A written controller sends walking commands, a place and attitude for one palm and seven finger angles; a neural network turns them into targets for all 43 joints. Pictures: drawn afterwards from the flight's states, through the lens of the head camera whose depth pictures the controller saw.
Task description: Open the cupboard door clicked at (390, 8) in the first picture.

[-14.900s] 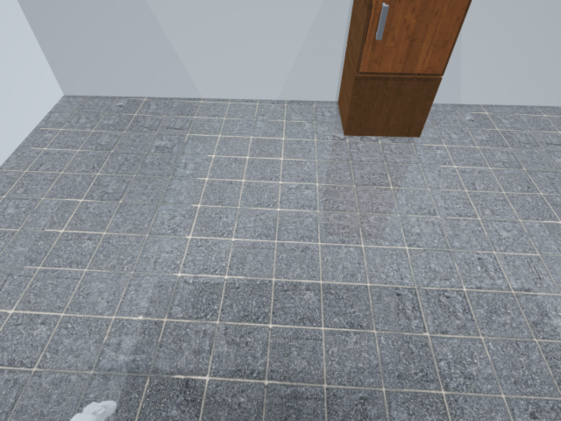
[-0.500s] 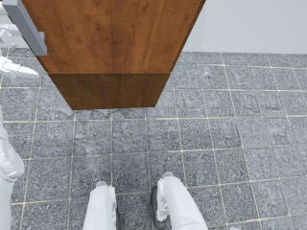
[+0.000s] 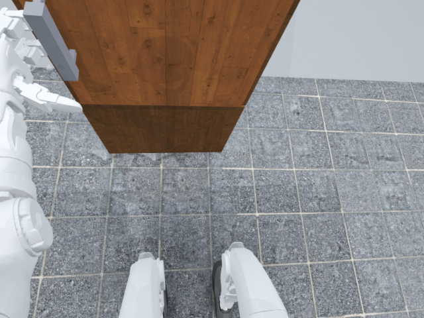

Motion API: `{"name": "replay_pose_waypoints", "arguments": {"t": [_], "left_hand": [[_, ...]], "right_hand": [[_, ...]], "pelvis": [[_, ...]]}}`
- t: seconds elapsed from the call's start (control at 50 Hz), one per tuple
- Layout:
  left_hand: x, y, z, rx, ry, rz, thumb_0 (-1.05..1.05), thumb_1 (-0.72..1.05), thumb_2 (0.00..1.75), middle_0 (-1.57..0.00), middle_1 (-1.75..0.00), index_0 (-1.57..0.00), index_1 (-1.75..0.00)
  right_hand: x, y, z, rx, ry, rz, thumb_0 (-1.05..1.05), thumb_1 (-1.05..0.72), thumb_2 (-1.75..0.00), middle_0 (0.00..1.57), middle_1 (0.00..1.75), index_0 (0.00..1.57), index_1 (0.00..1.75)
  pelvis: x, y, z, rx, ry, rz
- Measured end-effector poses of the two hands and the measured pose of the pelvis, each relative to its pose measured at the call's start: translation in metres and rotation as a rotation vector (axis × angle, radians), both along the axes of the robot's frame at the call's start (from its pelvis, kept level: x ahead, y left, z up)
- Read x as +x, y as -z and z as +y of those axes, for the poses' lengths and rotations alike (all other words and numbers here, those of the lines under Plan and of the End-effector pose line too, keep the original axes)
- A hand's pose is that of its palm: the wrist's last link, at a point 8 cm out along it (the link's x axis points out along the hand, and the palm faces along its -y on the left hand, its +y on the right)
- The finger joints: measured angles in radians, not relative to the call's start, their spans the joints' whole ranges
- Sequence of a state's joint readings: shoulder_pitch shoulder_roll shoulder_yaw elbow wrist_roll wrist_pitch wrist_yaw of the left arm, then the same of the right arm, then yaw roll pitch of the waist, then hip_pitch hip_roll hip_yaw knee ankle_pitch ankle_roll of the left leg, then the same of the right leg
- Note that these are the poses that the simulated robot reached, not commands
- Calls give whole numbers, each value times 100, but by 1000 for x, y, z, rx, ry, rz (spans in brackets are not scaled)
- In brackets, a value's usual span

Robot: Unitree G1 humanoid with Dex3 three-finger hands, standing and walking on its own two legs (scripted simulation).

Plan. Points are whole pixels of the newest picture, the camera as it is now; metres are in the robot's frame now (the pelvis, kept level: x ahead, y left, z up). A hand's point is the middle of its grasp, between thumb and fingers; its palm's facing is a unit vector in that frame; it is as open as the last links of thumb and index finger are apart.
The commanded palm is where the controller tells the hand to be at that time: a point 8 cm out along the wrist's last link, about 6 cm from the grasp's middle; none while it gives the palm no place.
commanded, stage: slide the fingers in behind the handle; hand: left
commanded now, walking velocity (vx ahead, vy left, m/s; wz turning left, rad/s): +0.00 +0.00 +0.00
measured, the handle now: (57, 37) +0.59 +0.23 +0.04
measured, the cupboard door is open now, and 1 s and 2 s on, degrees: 0 0 22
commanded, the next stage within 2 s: close the thumb around the handle in 0.44 s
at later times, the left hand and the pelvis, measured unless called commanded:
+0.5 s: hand (63, 68) +0.53 +0.22 +0.04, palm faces -0.01 -1.00 -0.03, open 14.0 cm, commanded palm +0.51 +0.24 +0.04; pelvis +0.00 +0.00 +0.00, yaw +0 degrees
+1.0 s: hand (61, 67) +0.53 +0.22 +0.04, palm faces +0.00 -1.00 -0.02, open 8.3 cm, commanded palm +0.51 +0.25 +0.04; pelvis +0.00 +0.00 +0.00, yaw -1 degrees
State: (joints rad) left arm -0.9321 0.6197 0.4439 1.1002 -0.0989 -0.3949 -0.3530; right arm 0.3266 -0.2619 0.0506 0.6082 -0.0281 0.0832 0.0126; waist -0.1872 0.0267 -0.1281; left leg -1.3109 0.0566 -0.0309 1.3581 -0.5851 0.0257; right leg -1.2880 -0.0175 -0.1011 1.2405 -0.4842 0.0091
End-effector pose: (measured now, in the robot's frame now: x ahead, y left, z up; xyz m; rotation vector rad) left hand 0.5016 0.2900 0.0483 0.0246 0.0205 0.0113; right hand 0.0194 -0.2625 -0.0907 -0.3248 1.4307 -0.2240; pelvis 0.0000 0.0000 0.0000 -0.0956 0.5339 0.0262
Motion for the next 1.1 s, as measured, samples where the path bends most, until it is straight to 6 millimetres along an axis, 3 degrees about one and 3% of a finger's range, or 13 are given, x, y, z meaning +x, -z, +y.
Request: {"name": "replay_pose_waypoints", "arguments": {"t": [0.14, 0.66, 0.82, 1.1], "left_hand": [[5, 2, -22, -18, 35, 1, -1, -50, 30, -26, -119, -28, -120], [5, 3, -18, 0, 6, 5, -1, -45, 32, -29, -120, -31, -121], [6, 3, -17, 5, 13, 1, -1, -16, 45, -32, -123, -33, -124], [10, 8, -13, 5, 15, 7, 0, 57, 76, -36, -130, -38, -132]], "right_hand": [[3, -3, 2, 3, 11, -9, 0, -91, -90, 20, 30, 20, 30], [-1, 0, -2, 6, 26, -15, 0, -90, -90, 20, 30, 20, 30], [-2, 1, -5, -4, 22, -17, 0, -91, -90, 20, 30, 20, 30], [-10, 5, 0, -2, 29, -2, 0, -91, -90, 20, 30, 20, 30]], "pelvis": [[4, -3, 1, 2, 2, -3], [2, -1, -3, 12, 15, -7], [-1, 1, -3, 10, 14, -6], [-3, 5, -1, 5, 17, 6]]}}
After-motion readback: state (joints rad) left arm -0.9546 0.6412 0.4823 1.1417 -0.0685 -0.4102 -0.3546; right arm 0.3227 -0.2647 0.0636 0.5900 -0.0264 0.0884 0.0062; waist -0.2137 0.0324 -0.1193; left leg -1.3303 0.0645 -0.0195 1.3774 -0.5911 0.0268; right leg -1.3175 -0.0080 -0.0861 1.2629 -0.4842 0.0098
